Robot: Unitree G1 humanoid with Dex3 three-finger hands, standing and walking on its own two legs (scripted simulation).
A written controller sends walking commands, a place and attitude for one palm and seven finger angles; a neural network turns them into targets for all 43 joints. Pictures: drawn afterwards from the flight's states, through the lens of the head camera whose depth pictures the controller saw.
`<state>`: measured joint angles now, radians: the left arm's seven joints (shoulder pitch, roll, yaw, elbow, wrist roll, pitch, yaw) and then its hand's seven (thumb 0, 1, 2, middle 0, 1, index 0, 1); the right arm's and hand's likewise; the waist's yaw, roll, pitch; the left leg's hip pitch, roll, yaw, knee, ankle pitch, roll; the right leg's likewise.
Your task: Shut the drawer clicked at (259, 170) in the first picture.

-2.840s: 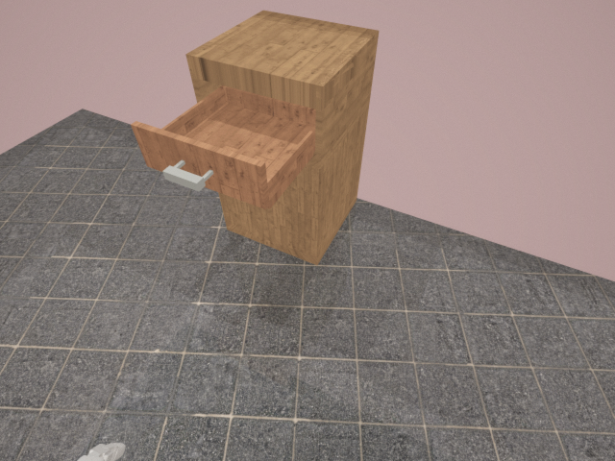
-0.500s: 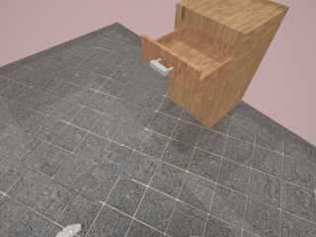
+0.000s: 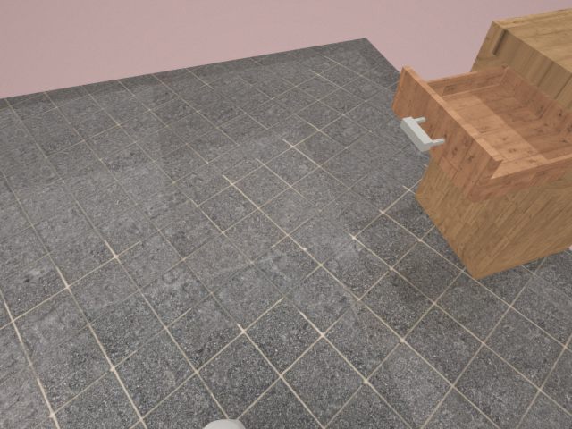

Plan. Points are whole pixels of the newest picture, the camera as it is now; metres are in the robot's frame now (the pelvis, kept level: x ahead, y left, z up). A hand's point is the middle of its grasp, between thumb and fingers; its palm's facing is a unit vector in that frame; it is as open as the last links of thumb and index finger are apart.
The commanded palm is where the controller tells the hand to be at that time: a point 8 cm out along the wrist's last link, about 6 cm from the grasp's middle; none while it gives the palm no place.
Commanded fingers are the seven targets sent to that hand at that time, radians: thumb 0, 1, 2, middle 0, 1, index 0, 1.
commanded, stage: walk to a spot facing it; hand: left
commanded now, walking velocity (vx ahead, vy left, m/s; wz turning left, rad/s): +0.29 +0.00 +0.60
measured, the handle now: (423, 132) +0.85 -0.30 -0.13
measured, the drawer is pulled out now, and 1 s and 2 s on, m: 0.29 0.29 0.29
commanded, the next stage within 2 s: turn to face it in 1.04 s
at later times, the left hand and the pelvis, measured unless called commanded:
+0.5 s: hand (166, 365) +0.22 +0.23 -0.15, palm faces +0.22 -0.94 -0.25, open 7.4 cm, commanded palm none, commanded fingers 0.00 0.90 0.90 -0.20 -0.30 -0.20 -0.30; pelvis +0.15 +0.00 -0.01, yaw +16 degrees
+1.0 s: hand (150, 394) +0.18 +0.26 -0.20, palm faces +0.58 -0.79 -0.19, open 7.4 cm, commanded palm none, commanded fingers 0.00 0.90 0.90 -0.20 -0.30 -0.20 -0.30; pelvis +0.34 +0.12 -0.03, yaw +33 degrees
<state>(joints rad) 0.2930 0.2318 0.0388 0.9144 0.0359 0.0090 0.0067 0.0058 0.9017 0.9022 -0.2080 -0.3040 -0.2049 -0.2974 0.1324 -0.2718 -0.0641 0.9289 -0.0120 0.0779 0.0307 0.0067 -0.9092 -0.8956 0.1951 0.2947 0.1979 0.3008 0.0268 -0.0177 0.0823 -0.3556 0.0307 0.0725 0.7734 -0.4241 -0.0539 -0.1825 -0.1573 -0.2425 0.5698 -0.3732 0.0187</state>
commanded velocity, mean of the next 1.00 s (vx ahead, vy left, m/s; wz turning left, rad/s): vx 0.32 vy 0.00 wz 0.56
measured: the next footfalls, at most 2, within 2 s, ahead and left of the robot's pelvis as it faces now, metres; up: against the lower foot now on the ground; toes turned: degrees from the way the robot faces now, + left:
left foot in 0.06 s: +0.03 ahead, +0.13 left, +0.00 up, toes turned +8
right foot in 0.46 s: +0.28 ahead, -0.09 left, +0.00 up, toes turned +7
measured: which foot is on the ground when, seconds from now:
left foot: up 0.00-0.04, down 0.06-0.46, up 0.48-0.92, down 0.94-1.00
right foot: down 0.00-0.06, up 0.08-0.44, down 0.46-0.94, up 0.96-1.00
